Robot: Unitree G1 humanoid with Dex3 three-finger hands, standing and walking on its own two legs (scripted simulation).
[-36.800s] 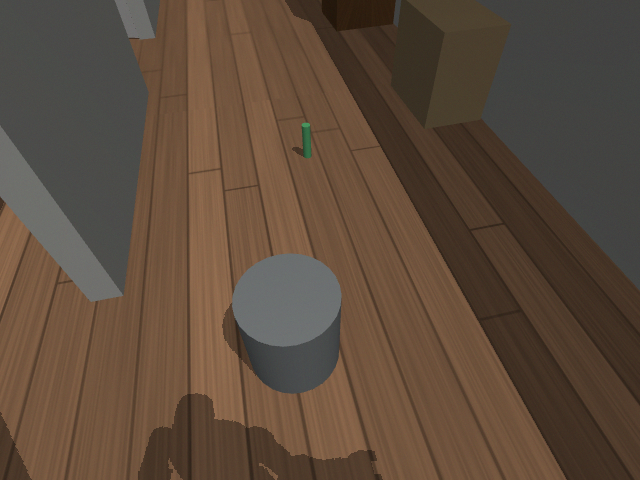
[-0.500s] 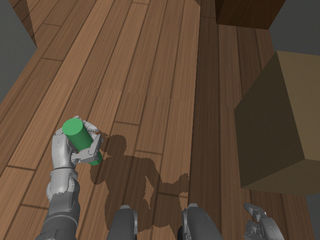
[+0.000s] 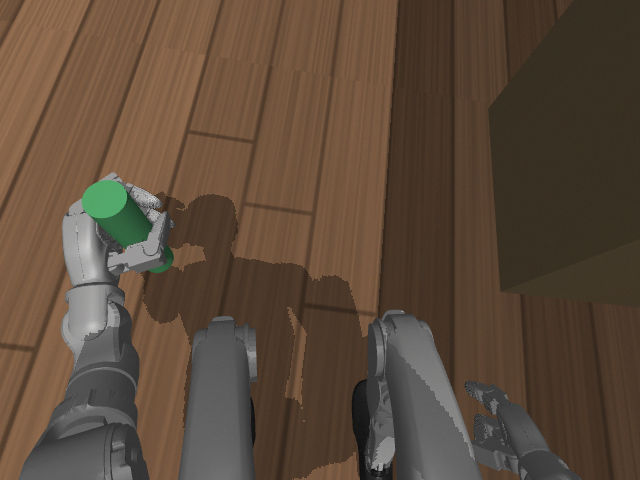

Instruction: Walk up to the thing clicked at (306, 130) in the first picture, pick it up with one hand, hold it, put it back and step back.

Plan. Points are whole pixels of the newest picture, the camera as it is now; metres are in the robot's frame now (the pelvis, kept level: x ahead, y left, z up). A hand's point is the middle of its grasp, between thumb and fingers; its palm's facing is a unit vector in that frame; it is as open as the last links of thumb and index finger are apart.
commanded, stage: crouch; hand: left
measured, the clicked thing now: (136, 234) +0.41 +0.23 -0.05
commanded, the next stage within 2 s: lower in 0.88 s
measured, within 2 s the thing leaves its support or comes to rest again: neither
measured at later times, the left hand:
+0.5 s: hand (170, 243) +0.44 +0.22 -0.17, palm faces +0.16 -0.99 +0.00, open 5.4 cm
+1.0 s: hand (175, 252) +0.44 +0.23 -0.22, palm faces +0.14 -0.99 +0.00, open 5.4 cm
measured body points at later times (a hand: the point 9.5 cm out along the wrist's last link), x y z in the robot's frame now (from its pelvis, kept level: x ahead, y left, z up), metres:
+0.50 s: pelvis -0.02 +0.00 -0.11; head +0.19 +0.06 +0.28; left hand +0.42 +0.27 -0.17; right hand +0.08 -0.27 -0.23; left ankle +0.08 +0.14 -0.41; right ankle +0.09 -0.13 -0.41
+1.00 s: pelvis -0.01 +0.01 -0.14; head +0.20 +0.09 +0.24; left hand +0.43 +0.28 -0.22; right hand +0.10 -0.27 -0.24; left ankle +0.08 +0.14 -0.41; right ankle +0.09 -0.13 -0.41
